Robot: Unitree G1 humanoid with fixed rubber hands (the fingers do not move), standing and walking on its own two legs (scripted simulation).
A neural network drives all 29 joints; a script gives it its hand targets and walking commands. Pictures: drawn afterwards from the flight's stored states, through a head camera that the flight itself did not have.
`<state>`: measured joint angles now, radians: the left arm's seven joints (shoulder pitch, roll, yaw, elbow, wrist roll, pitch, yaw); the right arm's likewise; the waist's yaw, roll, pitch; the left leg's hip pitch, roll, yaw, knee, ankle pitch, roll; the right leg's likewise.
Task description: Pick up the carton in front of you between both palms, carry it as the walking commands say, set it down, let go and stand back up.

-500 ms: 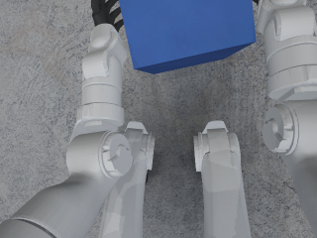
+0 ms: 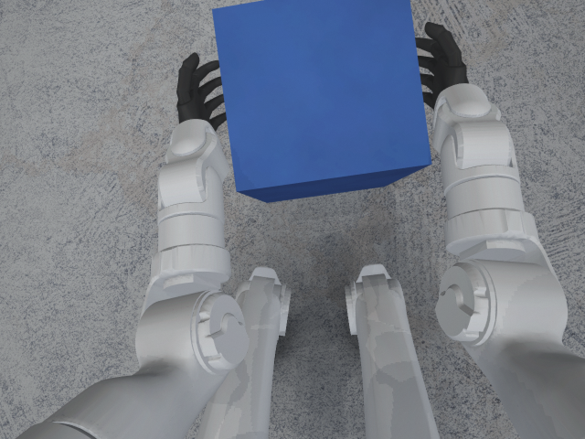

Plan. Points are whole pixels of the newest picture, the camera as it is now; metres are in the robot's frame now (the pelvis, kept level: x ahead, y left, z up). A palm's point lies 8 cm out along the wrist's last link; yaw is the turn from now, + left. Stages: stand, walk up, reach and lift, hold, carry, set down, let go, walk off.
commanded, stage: reach and lift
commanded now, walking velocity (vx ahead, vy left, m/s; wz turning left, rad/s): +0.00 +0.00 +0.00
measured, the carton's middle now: (318, 119) +0.51 -0.02 -0.14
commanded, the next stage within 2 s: none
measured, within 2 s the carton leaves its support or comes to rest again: neither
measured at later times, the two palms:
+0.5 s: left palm (107, 105) +0.44 +0.14 +0.10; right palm (513, 76) +0.44 -0.16 +0.10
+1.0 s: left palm out of the picture +0.40 +0.15 +0.25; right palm out of the picture +0.39 -0.15 +0.24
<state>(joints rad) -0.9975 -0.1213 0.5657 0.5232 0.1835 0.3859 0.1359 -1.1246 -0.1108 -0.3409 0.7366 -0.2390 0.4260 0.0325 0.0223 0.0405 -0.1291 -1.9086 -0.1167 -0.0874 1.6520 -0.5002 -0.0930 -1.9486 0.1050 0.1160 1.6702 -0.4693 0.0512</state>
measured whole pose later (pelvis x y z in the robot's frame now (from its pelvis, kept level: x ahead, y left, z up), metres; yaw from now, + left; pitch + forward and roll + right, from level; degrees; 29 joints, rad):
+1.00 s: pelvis +0.09 +0.01 +0.24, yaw -2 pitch +8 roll +0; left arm -0.29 -0.16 0.30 0.45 0.23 0.44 0.05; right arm -0.28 0.14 -0.26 0.44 -0.24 0.48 -0.03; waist 0.00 0.01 -0.13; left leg -0.42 -0.05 -0.15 0.58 -0.28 -0.02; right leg -0.44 0.05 0.14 0.57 -0.26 0.02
